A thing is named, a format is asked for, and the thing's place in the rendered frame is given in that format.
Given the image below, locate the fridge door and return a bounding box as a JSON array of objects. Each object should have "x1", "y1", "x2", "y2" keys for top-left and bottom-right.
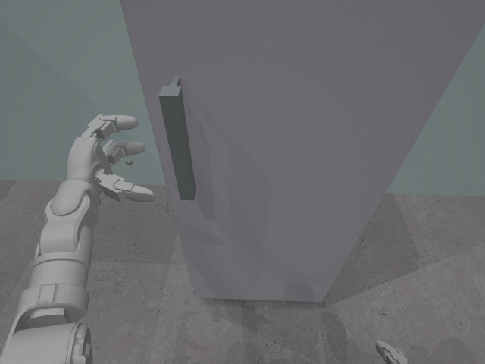
[{"x1": 123, "y1": 0, "x2": 485, "y2": 302}]

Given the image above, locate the robot left upper arm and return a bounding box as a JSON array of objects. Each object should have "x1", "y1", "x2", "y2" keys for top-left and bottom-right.
[{"x1": 2, "y1": 322, "x2": 93, "y2": 364}]

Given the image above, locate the handle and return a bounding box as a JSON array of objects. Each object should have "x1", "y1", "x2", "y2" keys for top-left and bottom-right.
[{"x1": 159, "y1": 76, "x2": 196, "y2": 200}]

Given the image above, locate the left robot forearm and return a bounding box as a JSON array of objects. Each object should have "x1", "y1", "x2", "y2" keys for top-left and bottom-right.
[{"x1": 0, "y1": 180, "x2": 101, "y2": 364}]

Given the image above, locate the left robot hand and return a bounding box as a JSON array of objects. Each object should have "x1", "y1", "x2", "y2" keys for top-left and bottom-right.
[{"x1": 65, "y1": 114, "x2": 155, "y2": 203}]

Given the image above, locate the right robot hand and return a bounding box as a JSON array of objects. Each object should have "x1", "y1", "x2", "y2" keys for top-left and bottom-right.
[{"x1": 375, "y1": 340, "x2": 408, "y2": 364}]

